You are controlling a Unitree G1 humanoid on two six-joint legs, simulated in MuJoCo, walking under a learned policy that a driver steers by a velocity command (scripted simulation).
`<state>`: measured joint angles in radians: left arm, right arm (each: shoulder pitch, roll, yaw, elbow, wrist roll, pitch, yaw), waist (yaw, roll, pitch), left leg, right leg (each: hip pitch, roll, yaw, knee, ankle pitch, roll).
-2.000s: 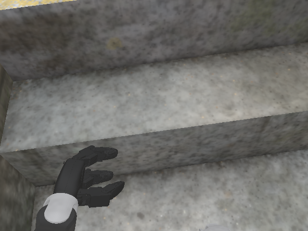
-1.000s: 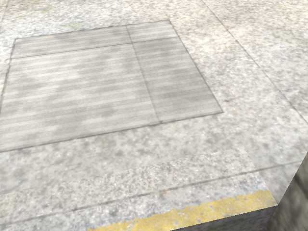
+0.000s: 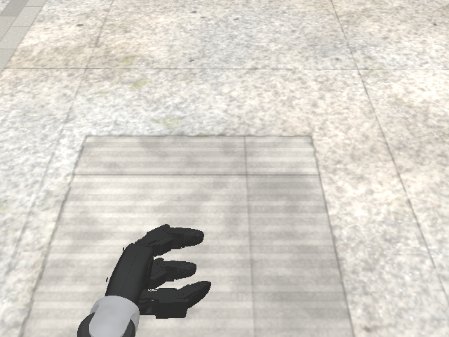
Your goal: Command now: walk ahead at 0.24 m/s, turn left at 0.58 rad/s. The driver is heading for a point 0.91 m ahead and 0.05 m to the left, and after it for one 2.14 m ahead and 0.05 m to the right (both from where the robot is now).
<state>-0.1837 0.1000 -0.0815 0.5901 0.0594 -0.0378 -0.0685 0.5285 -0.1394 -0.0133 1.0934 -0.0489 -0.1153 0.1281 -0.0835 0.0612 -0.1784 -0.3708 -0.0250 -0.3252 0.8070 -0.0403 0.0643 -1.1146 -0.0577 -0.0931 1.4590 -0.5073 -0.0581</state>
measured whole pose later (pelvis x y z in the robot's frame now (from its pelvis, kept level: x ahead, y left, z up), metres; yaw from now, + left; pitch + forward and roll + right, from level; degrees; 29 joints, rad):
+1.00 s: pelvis +0.38 +0.00 +0.15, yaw +20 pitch +5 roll +1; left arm 0.25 0.26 0.02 0.70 0.06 -0.14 -0.02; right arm 0.25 -0.24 -0.03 0.78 -0.06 -0.11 0.07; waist 0.01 0.00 -0.12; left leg -0.34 -0.04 -0.12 1.01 -0.48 0.03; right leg -0.46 -0.01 -0.04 0.69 -0.34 -0.05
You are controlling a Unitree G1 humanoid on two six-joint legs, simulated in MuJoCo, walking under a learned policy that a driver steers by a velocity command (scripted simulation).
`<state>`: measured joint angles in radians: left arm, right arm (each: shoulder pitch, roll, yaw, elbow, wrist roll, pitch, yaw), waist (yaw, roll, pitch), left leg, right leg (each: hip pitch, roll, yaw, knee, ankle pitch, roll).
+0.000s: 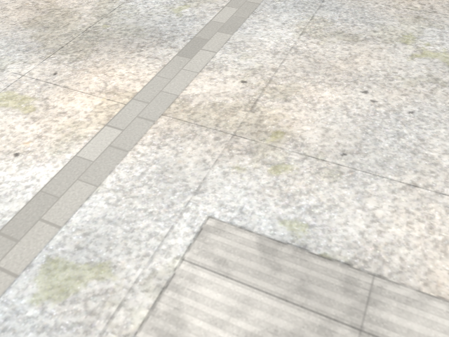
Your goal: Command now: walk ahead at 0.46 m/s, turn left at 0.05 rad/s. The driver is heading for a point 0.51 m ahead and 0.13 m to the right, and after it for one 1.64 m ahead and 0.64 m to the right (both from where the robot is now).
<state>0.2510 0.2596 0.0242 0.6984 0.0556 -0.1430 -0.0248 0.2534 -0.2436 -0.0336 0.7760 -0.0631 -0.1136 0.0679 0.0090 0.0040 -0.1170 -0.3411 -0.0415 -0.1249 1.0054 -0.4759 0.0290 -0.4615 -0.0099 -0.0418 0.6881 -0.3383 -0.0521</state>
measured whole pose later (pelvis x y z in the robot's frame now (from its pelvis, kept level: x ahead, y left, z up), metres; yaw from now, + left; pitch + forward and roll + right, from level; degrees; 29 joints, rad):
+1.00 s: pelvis +0.32 -0.08 +0.01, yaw -17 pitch +3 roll +2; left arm 0.20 0.25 0.07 0.65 0.02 0.02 0.02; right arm 0.07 -0.28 -0.09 0.75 0.00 0.02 -0.05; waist 0.02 0.04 0.03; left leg -0.56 0.03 0.04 1.08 -0.47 -0.05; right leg -0.41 0.00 0.01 0.61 -0.26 -0.04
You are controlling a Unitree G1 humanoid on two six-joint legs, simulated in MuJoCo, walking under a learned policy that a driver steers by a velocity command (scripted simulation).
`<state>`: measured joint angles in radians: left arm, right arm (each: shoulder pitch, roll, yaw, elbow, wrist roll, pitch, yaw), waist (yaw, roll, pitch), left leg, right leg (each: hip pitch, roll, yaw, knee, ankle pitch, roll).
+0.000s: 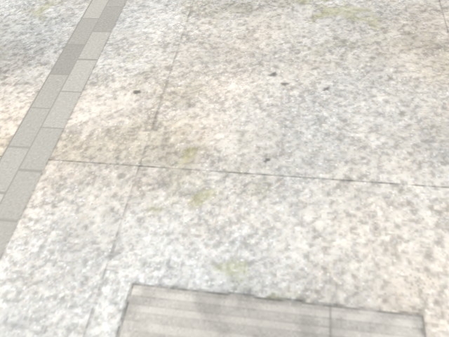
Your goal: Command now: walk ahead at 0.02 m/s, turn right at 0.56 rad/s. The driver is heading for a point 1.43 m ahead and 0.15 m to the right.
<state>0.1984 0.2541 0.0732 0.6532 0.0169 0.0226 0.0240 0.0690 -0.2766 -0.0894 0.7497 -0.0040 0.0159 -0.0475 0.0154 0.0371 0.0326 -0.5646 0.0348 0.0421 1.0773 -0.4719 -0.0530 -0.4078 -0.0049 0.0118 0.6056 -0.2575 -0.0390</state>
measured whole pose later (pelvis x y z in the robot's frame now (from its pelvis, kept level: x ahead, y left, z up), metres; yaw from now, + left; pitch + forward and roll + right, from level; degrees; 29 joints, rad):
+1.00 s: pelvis +0.11 -0.06 +0.01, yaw -21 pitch +2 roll +0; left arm 0.40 0.23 0.05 0.70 0.01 -0.07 0.00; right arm 0.18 -0.30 -0.07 0.77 0.02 -0.06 0.03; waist 0.03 0.05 -0.01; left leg -0.70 0.10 -0.01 1.00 -0.11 -0.01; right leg -0.03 0.04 -0.02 0.26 -0.27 -0.05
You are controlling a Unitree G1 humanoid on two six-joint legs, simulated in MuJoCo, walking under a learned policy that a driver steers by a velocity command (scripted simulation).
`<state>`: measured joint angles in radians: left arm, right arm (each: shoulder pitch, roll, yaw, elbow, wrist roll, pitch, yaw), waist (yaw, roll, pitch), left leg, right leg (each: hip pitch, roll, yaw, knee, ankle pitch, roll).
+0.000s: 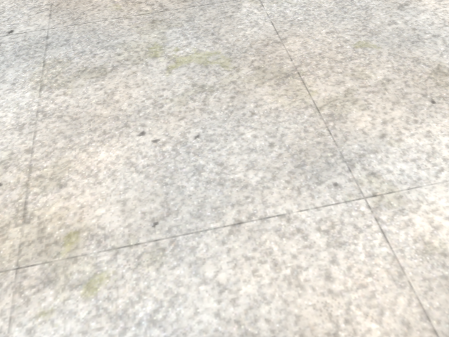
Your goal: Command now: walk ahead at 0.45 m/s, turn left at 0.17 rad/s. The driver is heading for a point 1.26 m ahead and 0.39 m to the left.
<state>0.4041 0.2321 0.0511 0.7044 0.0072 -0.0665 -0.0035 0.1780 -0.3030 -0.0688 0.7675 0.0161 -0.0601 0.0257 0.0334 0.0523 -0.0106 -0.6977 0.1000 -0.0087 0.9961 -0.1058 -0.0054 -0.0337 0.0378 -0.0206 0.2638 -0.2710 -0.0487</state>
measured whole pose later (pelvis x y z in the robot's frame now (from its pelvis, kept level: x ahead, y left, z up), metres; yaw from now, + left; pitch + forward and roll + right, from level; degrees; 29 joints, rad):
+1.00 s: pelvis +0.56 +0.11 +0.00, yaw +31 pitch +1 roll -2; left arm 0.35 0.26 0.06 0.76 0.00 -0.10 -0.01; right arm 0.16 -0.30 -0.06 0.66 0.01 -0.03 0.01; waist 0.06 0.05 0.02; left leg -0.64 0.06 -0.07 0.98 -0.23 0.00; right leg -0.14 0.03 -0.06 0.32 -0.21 -0.03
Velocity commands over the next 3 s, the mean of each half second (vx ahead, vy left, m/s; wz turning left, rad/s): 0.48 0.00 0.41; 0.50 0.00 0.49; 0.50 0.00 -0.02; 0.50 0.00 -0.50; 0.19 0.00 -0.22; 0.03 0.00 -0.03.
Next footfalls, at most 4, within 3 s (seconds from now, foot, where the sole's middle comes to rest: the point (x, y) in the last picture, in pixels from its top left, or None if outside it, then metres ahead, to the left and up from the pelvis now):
0.24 left None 0.31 0.14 -0.78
0.72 right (247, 294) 0.63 0.03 -0.78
1.22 left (138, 269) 0.71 0.38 -0.78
1.76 right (169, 180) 1.09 0.32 -0.78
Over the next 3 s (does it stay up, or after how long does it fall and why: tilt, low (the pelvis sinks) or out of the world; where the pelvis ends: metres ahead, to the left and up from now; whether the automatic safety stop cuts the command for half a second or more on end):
stays up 1.24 0.46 -0.01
